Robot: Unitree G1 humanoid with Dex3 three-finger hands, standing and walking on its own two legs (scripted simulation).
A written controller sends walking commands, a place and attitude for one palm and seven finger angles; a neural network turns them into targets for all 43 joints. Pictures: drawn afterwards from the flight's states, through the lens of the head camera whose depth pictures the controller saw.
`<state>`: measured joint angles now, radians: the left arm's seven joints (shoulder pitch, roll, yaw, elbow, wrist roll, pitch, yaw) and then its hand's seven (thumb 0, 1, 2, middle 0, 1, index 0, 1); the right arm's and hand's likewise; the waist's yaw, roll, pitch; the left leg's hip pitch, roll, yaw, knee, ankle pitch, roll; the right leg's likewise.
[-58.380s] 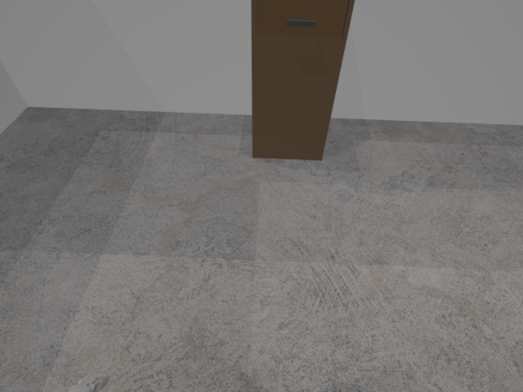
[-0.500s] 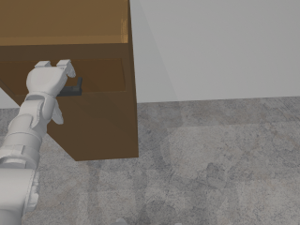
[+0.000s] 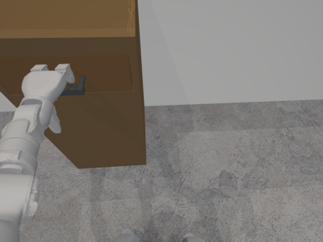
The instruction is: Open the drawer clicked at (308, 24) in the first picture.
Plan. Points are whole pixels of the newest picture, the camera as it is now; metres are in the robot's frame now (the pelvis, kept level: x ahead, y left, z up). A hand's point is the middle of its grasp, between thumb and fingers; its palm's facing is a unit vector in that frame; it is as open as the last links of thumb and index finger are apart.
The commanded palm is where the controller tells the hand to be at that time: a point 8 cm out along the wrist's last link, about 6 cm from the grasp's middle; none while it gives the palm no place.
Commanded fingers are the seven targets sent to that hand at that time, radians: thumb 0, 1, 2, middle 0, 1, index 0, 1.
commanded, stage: lower the fingers behind the handle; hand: left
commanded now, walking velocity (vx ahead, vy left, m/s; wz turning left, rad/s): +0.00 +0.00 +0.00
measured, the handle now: (62, 84) +0.52 +0.26 +0.04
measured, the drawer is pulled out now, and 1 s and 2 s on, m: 0.00 0.00 0.04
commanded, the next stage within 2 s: close the thumb around the handle in 0.58 s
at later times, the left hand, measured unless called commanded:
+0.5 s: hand (61, 102) +0.48 +0.26 +0.03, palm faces -0.06 -0.03 -1.00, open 13.8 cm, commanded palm +0.46 +0.26 +0.08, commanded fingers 0.00 -0.50 0.30 -0.30 -1.20 -0.30 -1.20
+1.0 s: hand (62, 102) +0.48 +0.26 +0.02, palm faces -0.06 -0.03 -1.00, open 10.9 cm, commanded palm +0.46 +0.26 +0.08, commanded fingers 0.00 0.45 0.71 -0.37 -1.30 -0.37 -1.30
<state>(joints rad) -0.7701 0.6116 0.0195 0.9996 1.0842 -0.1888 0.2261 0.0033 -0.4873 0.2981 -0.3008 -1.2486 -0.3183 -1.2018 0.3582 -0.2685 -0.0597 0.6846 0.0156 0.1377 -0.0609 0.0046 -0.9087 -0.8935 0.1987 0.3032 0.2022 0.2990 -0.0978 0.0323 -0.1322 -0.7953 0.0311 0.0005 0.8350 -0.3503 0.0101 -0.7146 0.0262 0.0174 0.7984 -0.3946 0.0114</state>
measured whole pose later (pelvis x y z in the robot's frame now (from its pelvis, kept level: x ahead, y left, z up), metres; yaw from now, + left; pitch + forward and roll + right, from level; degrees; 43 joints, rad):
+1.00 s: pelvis +0.01 +0.00 +0.00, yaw -1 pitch +19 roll -2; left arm -0.73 0.56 0.04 1.00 1.10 -0.11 0.28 0.00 -0.05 0.49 -0.34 -1.25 -0.35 -1.25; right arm 0.33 -0.25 -0.06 0.71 0.00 0.15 -0.04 0.00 -0.91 -0.89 0.20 0.30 0.20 0.30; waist -0.11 0.04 -0.15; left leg -0.82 0.04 0.00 0.88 -0.39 0.02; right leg -0.74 0.03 0.02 0.82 -0.42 0.02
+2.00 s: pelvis +0.02 +0.01 +0.00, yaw -1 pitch +16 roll -2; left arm -0.45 0.49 0.03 0.74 1.06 -0.11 0.30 0.01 0.74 0.82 -0.31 -1.36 -0.40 -1.35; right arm 0.30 -0.24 -0.07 0.67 0.01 0.16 -0.02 0.01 -0.91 -0.89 0.20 0.30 0.20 0.30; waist -0.06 0.05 -0.16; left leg -0.71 0.03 0.03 0.83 -0.40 0.02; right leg -0.63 0.02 0.05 0.77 -0.42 0.02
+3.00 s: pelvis +0.02 -0.01 +0.01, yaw +0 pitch +10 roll +0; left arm 0.02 0.46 0.03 0.29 1.01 -0.09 0.31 0.03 0.73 0.83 -0.31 -1.35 -0.42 -1.35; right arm 0.18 -0.24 -0.06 0.65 0.00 0.11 -0.06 0.01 -0.91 -0.89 0.20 0.30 0.20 0.30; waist 0.01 0.04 -0.11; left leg -0.57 0.03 0.01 0.78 -0.38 -0.01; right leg -0.51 0.02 0.03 0.77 -0.43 0.00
